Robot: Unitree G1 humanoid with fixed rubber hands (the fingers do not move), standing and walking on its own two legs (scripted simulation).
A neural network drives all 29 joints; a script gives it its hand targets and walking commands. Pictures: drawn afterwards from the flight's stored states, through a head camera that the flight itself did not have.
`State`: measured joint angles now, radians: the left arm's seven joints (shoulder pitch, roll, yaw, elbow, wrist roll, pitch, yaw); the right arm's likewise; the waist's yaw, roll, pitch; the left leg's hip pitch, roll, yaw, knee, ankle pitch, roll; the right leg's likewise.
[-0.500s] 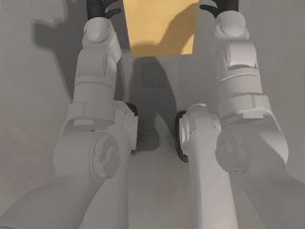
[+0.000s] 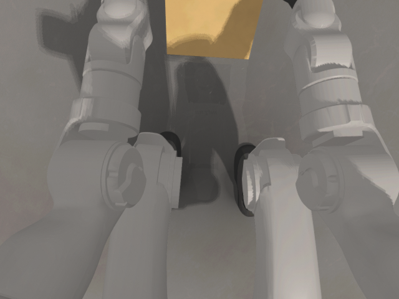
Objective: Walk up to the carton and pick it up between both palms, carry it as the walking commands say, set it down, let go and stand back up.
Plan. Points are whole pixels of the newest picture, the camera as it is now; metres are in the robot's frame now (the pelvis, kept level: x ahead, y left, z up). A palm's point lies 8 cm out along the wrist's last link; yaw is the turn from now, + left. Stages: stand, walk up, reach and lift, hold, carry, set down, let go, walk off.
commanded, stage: set down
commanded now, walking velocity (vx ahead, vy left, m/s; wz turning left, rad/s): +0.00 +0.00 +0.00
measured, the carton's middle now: out of the picture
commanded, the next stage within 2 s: none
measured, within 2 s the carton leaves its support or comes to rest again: rests again in 1.52 s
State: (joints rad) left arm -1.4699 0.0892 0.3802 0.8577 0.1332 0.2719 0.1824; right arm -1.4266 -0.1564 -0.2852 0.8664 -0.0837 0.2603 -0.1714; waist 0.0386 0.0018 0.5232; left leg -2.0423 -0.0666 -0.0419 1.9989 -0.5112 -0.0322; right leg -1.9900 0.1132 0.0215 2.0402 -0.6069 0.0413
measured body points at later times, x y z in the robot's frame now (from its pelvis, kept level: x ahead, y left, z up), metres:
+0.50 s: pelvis +0.02 +0.00 -0.04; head +0.41 +0.01 +0.17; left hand +0.59 +0.16 -0.23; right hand +0.59 -0.10 -0.24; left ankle +0.13 +0.12 -0.40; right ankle +0.11 -0.12 -0.40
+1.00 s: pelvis +0.03 +0.00 -0.03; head +0.44 +0.01 +0.15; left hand +0.60 +0.16 -0.25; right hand +0.61 -0.10 -0.25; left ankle +0.13 +0.12 -0.40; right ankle +0.11 -0.12 -0.40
